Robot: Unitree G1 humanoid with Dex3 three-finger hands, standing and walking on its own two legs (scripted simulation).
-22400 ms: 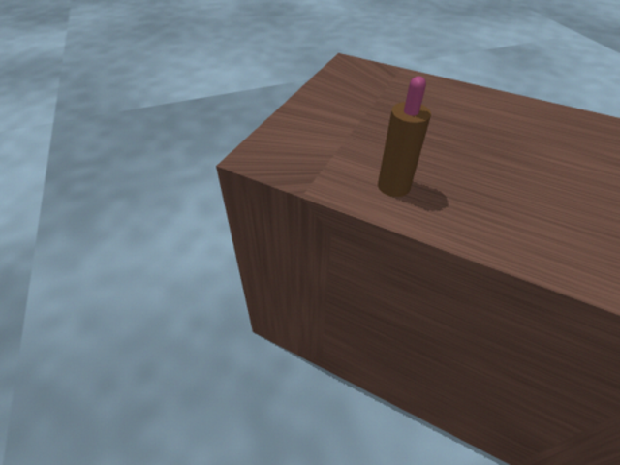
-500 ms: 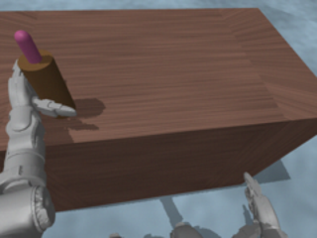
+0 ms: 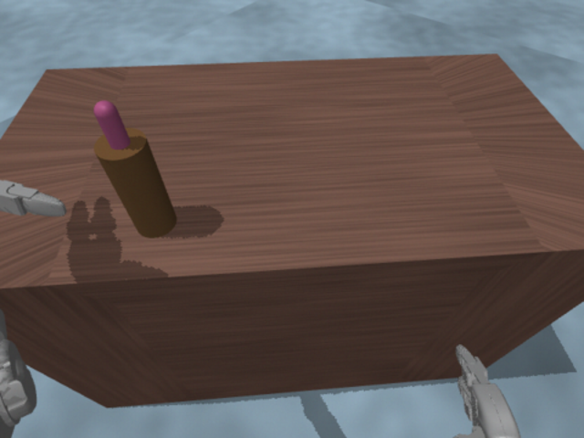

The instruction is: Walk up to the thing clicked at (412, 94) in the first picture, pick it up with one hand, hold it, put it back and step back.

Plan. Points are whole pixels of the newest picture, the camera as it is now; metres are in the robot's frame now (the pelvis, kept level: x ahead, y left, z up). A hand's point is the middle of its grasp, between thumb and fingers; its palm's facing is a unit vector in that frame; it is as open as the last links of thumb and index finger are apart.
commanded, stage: sink last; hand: left
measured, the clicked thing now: (134, 172) +0.47 +0.19 +0.12
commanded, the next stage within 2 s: home in 1.00 s
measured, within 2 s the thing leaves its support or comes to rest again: neither
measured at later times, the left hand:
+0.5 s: hand out of the picture +0.26 +0.28 +0.17, palm faces +0.39 -0.84 -0.38, open 17.4 cm
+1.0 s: hand out of the picture +0.16 +0.22 +0.18, palm faces +0.37 -0.82 -0.43, open 17.4 cm
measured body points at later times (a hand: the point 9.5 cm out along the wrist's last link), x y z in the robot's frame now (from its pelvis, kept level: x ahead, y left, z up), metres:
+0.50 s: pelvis +0.00 +0.00 +0.01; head +0.00 -0.02 +0.46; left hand +0.23 +0.32 +0.19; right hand +0.16 -0.26 -0.05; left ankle +0.00 +0.13 -0.71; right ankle +0.01 -0.15 -0.71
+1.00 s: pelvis -0.02 -0.02 +0.00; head -0.03 -0.05 +0.45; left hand +0.13 +0.26 +0.20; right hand +0.15 -0.28 -0.05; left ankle +0.00 +0.13 -0.71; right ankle +0.01 -0.15 -0.71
